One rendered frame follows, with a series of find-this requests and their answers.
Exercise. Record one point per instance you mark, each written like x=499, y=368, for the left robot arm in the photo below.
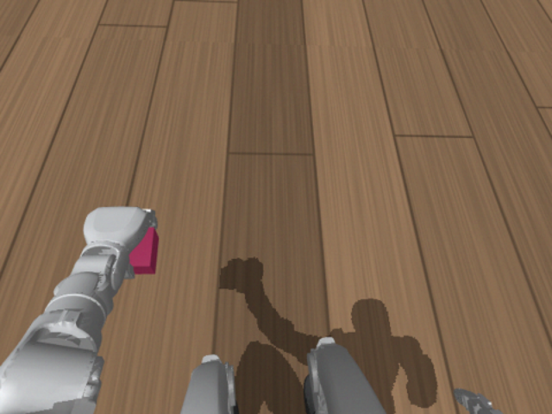
x=54, y=369

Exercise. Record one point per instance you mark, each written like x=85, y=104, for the right robot hand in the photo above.
x=475, y=404

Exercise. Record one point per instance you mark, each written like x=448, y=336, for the left robot hand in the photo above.
x=123, y=225

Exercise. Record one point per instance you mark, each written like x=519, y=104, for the small box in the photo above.
x=144, y=256

